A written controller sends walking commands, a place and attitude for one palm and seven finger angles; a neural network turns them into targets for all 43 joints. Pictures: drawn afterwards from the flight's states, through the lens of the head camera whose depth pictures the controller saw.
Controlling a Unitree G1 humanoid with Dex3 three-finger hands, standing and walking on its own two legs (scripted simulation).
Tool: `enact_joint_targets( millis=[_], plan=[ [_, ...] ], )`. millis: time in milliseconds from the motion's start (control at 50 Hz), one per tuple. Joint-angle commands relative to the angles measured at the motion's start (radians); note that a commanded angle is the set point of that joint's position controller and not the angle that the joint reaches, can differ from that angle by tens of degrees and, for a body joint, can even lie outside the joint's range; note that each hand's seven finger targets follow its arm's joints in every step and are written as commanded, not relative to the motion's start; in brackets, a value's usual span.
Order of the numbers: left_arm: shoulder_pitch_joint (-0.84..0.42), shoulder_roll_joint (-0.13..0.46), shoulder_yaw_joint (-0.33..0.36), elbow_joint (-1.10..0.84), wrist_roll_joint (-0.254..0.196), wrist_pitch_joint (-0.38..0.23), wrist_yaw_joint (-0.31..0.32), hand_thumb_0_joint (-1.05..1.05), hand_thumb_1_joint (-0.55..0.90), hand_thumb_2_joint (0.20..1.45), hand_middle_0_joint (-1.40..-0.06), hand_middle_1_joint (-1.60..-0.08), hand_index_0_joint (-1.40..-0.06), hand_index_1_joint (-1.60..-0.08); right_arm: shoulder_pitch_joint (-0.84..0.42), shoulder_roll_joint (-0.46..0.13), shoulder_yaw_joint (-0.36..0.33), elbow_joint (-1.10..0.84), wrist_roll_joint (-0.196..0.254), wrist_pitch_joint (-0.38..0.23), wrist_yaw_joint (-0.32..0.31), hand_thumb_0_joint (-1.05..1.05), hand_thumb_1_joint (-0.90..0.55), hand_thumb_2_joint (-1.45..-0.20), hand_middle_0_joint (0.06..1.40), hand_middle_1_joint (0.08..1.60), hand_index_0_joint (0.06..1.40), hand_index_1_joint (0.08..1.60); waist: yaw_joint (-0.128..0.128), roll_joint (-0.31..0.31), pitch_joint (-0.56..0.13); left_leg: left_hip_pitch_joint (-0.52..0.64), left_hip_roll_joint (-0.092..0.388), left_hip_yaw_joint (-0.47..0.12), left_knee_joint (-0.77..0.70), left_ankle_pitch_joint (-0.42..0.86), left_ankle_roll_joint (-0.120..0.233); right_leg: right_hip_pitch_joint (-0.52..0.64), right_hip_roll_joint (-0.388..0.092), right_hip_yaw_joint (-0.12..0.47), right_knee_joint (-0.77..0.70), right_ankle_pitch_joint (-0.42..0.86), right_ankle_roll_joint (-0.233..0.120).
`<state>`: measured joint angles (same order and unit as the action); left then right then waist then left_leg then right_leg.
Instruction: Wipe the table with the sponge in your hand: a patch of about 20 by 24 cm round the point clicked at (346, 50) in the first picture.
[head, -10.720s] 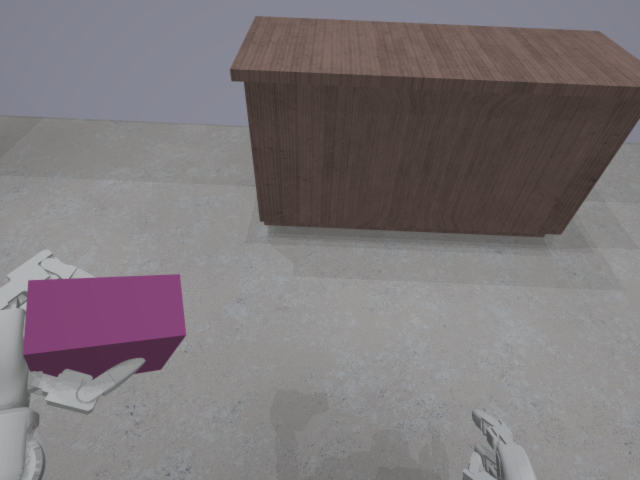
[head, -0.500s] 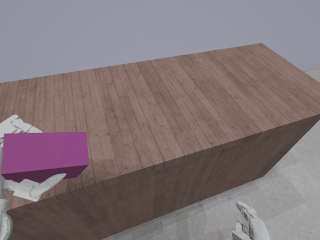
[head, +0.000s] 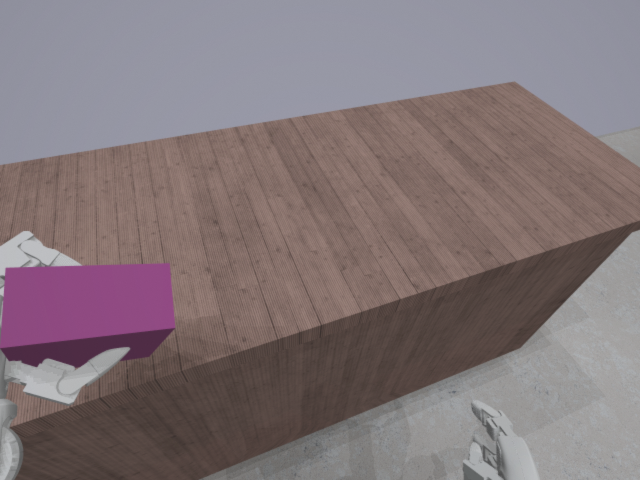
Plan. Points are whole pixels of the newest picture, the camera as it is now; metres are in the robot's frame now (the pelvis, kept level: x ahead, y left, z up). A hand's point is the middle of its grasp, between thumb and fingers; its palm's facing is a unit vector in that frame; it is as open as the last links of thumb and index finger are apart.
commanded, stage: shuffle to correct the standing spot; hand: left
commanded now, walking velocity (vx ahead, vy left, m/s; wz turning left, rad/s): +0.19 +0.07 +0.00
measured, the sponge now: (114, 319) +0.23 +0.21 +0.15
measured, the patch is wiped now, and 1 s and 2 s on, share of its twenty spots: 0.00 0.00 0.00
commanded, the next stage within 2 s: come to a stop and stand still in 0.32 s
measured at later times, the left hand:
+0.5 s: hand (54, 263) +0.27 +0.27 +0.18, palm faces +0.33 -0.83 -0.45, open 9.7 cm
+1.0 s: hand out of the picture +0.28 +0.32 +0.20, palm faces +0.43 -0.78 -0.46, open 9.7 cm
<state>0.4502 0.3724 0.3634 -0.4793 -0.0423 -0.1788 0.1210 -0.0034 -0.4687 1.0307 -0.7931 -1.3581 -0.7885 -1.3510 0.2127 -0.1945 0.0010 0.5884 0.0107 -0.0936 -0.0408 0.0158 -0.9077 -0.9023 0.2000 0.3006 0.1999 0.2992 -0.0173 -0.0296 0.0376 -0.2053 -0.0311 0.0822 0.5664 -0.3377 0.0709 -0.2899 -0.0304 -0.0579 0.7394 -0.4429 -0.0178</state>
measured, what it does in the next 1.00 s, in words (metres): steps on the spot: right foot, then left foot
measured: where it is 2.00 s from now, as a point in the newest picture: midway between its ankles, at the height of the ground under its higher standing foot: outside the picture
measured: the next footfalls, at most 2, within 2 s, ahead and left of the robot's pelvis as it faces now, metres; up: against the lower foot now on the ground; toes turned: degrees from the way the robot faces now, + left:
right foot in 0.04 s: +0.10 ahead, -0.06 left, +0.00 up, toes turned +0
left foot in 0.30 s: +0.09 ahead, +0.14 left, +0.00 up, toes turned +2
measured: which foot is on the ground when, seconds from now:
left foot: down 0.00-0.08, up 0.10-0.28, down 0.30-1.00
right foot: up 0.00-0.02, down 0.04-1.00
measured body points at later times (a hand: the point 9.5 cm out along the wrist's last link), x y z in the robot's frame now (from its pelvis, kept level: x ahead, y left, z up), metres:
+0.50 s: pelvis +0.04 +0.04 +0.00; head +0.07 +0.05 +0.45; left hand +0.25 +0.31 +0.20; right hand +0.21 -0.18 -0.07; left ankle +0.05 +0.13 -0.73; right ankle +0.06 -0.06 -0.73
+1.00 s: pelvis +0.04 +0.04 +0.01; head +0.06 +0.06 +0.46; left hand +0.25 +0.36 +0.22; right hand +0.23 -0.18 -0.06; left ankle +0.05 +0.14 -0.73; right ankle +0.06 -0.06 -0.73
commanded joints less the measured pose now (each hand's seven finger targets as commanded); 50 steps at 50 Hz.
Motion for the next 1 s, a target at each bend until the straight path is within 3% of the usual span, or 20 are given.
enact_joint_targets(
  millis=[0, 20, 40, 60, 80, 160, 220, 240, 300, 340, 460, 520, 620, 700, 880, 900, 920, 940, 960, 980],
  plan=[
    [-0.013, 0.175, 0.122, -0.209, -0.006, -0.080, 0.015, 0.000, 0.100, 1.300, -1.200, -1.600, -1.200, -1.600, -0.106, -0.140, -0.042, -0.155, 0.005, -0.049, 0.001, 0.000, -0.900, -0.900, 0.200, 0.300, 0.200, 0.300, 0.036, 0.161, -0.127, -0.080, 0.184, -0.183, -0.076, 0.417, 0.050, 0.187, 0.018, -0.037, -0.310, 0.194, -0.015],
    [-0.004, 0.179, 0.129, -0.181, -0.007, -0.088, 0.011, 0.000, 0.100, 1.300, -1.200, -1.600, -1.200, -1.600, -0.111, -0.140, -0.040, -0.155, 0.005, -0.044, 0.000, 0.000, -0.900, -0.900, 0.200, 0.300, 0.200, 0.300, 0.042, 0.087, -0.143, -0.238, 0.138, -0.139, 0.024, 0.266, 0.031, 0.349, -0.017, 0.022, -0.354, 0.248, -0.035],
    [-0.006, 0.209, 0.151, -0.168, -0.010, -0.090, 0.012, 0.000, 0.100, 1.300, -1.200, -1.600, -1.200, -1.600, -0.102, -0.134, -0.049, -0.154, 0.005, -0.043, 0.000, 0.000, -0.900, -0.900, 0.200, 0.300, 0.200, 0.300, 0.037, -0.066, -0.165, -0.345, 0.054, -0.067, 0.204, 0.082, 0.001, 0.410, -0.145, 0.224, -0.409, 0.156, -0.097],
    [0.017, 0.193, 0.143, -0.141, -0.022, -0.080, 0.004, 0.000, 0.100, 1.300, -1.200, -1.600, -1.200, -1.600, -0.079, -0.145, -0.076, -0.168, 0.020, -0.048, 0.001, 0.000, -0.900, -0.900, 0.200, 0.300, 0.200, 0.300, 0.027, -0.240, -0.118, -0.416, -0.009, -0.054, 0.373, -0.112, -0.029, 0.308, -0.303, 0.512, -0.513, 0.015, -0.189],
    [0.023, 0.158, 0.119, -0.137, -0.031, -0.083, -0.001, 0.000, 0.100, 1.300, -1.200, -1.600, -1.200, -1.600, -0.059, -0.157, -0.087, -0.163, 0.018, -0.038, 0.007, 0.000, -0.900, -0.900, 0.200, 0.300, 0.200, 0.300, 0.029, -0.250, -0.056, -0.463, 0.026, -0.097, 0.504, -0.175, -0.044, 0.220, -0.379, 0.613, -0.574, -0.096, -0.246],
    [-0.150, 0.181, 0.108, -0.245, -0.003, -0.092, 0.018, 0.000, 0.100, 1.300, -1.200, -1.600, -1.200, -1.600, -0.092, -0.111, -0.035, -0.131, 0.009, -0.033, 0.007, 0.000, -0.900, -0.900, 0.200, 0.300, 0.200, 0.300, 0.004, -0.045, -0.073, -0.227, 0.114, -0.098, 0.259, -0.083, -0.036, -0.005, -0.276, 0.308, -0.469, 0.125, -0.192],
    [-0.149, 0.147, 0.059, -0.239, 0.010, -0.093, 0.025, 0.000, 0.100, 1.300, -1.200, -1.600, -1.200, -1.600, -0.093, -0.106, -0.040, -0.127, -0.009, -0.070, -0.018, 0.000, -0.900, -0.900, 0.200, 0.300, 0.200, 0.300, 0.012, 0.001, -0.101, 0.062, 0.009, 0.053, -0.044, 0.058, -0.038, -0.065, -0.135, 0.126, -0.401, 0.041, -0.113],
    [-0.156, 0.156, 0.065, -0.252, 0.012, -0.094, 0.027, 0.000, 0.100, 1.300, -1.200, -1.600, -1.200, -1.600, -0.087, -0.118, -0.054, -0.129, -0.008, -0.082, -0.024, 0.000, -0.900, -0.900, 0.200, 0.300, 0.200, 0.300, 0.013, 0.042, -0.106, 0.108, 0.024, 0.025, -0.118, 0.070, -0.031, -0.047, -0.113, 0.114, -0.335, 0.072, -0.090],
    [-0.135, 0.163, 0.083, -0.269, 0.017, -0.096, 0.022, 0.000, 0.100, 1.300, -1.200, -1.600, -1.200, -1.600, -0.086, -0.144, -0.067, -0.144, 0.002, -0.084, -0.016, 0.000, -0.900, -0.900, 0.200, 0.300, 0.200, 0.300, 0.007, 0.285, -0.137, 0.171, 0.293, -0.377, -0.272, 0.216, 0.114, -0.186, 0.041, -0.007, 0.134, -0.044, 0.000],
    [-0.119, 0.204, 0.129, -0.290, 0.017, -0.091, 0.019, 0.000, 0.100, 1.300, -1.200, -1.600, -1.200, -1.600, -0.098, -0.120, -0.058, -0.136, -0.010, -0.084, -0.007, 0.000, -0.900, -0.900, 0.200, 0.300, 0.200, 0.300, 0.012, 0.277, -0.084, 0.076, 0.315, -0.400, -0.281, 0.246, 0.151, -0.203, 0.000, 0.025, 0.218, -0.051, -0.003],
    [0.049, 0.186, 0.151, -0.211, -0.008, -0.073, -0.001, 0.000, 0.100, 1.300, -1.200, -1.600, -1.200, -1.600, -0.090, -0.120, -0.032, -0.153, 0.015, -0.064, 0.012, 0.000, -0.900, -0.900, 0.200, 0.300, 0.200, 0.300, 0.026, 0.126, -0.168, -0.091, 0.201, -0.141, -0.053, 0.426, 0.008, 0.211, 0.016, -0.026, -0.373, 0.341, -0.009],
    [0.025, 0.144, 0.123, -0.145, -0.033, -0.044, -0.010, 0.000, 0.100, 1.300, -1.200, -1.600, -1.200, -1.600, -0.045, -0.131, -0.056, -0.153, 0.017, -0.063, 0.012, 0.000, -0.900, -0.900, 0.200, 0.300, 0.200, 0.300, -0.006, -0.144, -0.175, -0.112, 0.063, -0.072, 0.066, 0.176, -0.065, 0.175, -0.149, 0.242, -0.375, 0.545, -0.111],
    [-0.046, 0.175, 0.105, -0.261, -0.020, -0.047, 0.017, 0.000, 0.100, 1.300, -1.200, -1.600, -1.200, -1.600, -0.108, -0.120, -0.025, -0.158, 0.005, -0.052, -0.010, 0.000, -0.900, -0.900, 0.200, 0.300, 0.200, 0.300, 0.015, 0.100, -0.197, 0.069, 0.168, -0.167, -0.155, 0.552, -0.052, 0.169, -0.045, 0.068, -0.263, 0.571, -0.017],
    [-0.054, 0.176, 0.094, -0.290, -0.014, -0.040, 0.023, 0.000, 0.100, 1.300, -1.200, -1.600, -1.200, -1.600, -0.104, -0.109, -0.027, -0.166, 0.002, -0.053, -0.020, 0.000, -0.900, -0.900, 0.200, 0.300, 0.200, 0.300, 0.022, 0.144, -0.185, 0.119, 0.198, -0.175, -0.174, 0.698, -0.081, 0.162, -0.029, 0.031, -0.282, 0.440, -0.009],
    [0.009, 0.128, 0.073, -0.223, -0.031, -0.026, 0.027, 0.000, 0.100, 1.300, -1.200, -1.600, -1.200, -1.600, -0.099, -0.122, -0.024, -0.181, 0.009, -0.030, -0.023, 0.000, -0.900, -0.900, 0.200, 0.300, 0.200, 0.300, 0.016, 0.111, -0.145, -0.010, 0.160, -0.150, -0.218, 0.314, -0.069, 0.216, -0.049, 0.074, -0.374, 0.447, -0.017],
    [-1.076, 0.957, 0.674, -0.435, 0.151, -0.132, 0.012, 0.000, 0.100, 1.300, -1.200, -1.600, -1.200, -1.600, 0.049, -0.181, -0.052, -0.147, -0.050, -0.096, -0.019, 0.000, -0.900, -0.900, 0.200, 0.300, 0.200, 0.300, 0.057, -0.010, 0.033, -0.156, 0.156, -0.058, -0.056, 0.358, -0.035, 0.042, -0.053, 0.109, -0.444, 0.470, 0.064],
    [-0.493, 0.325, 0.274, 0.191, 0.036, -0.082, -0.042, 0.000, 0.100, 1.300, -1.200, -1.600, -1.200, -1.600, -0.040, -0.053, -0.012, -0.093, -0.017, -0.089, -0.017, 0.000, -0.900, -0.900, 0.200, 0.300, 0.200, 0.300, 0.042, -0.004, -0.191, -0.002, 0.070, -0.084, -0.114, 0.356, -0.040, 0.104, -0.105, 0.132, -0.383, 0.504, -0.055],
    [-0.265, 0.224, 0.180, 0.202, 0.015, -0.080, -0.055, 0.000, 0.100, 1.300, -1.200, -1.600, -1.200, -1.600, 0.003, -0.137, -0.056, -0.163, -0.008, -0.110, -0.010, 0.000, -0.900, -0.900, 0.200, 0.300, 0.200, 0.300, 0.079, 0.090, -0.160, 0.039, 0.099, -0.064, -0.104, 0.345, -0.068, 0.110, -0.084, 0.232, -0.399, 0.601, -0.017],
    [-0.159, 0.073, 0.049, 0.155, -0.025, -0.080, -0.063, 0.000, 0.100, 1.300, -1.200, -1.600, -1.200, -1.600, -0.036, -0.131, -0.052, -0.155, 0.010, -0.110, 0.012, 0.000, -0.900, -0.900, 0.200, 0.300, 0.200, 0.300, 0.058, 0.189, -0.220, 0.087, 0.111, -0.044, -0.124, 0.378, -0.063, 0.164, -0.081, 0.159, -0.341, 0.606, -0.011],
    [-0.180, 0.095, 0.037, -0.013, -0.021, -0.093, -0.054, 0.000, 0.100, 1.300, -1.200, -1.600, -1.200, -1.600, -0.022, -0.147, -0.056, -0.175, 0.011, -0.106, 0.029, 0.000, -0.900, -0.900, 0.200, 0.300, 0.200, 0.300, 0.051, 0.181, -0.240, 0.065, 0.122, -0.066, -0.146, 0.394, -0.059, 0.207, -0.069, 0.132, -0.320, 0.553, 0.000]
  ],
)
